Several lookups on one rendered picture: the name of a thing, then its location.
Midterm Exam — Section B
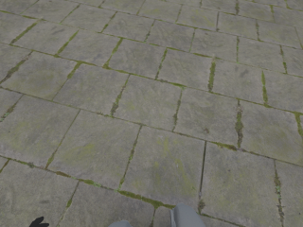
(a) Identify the robot right thigh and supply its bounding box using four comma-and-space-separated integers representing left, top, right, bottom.
169, 204, 205, 227

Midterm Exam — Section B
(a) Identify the robot left hand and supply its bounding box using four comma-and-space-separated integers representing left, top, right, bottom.
29, 217, 49, 227

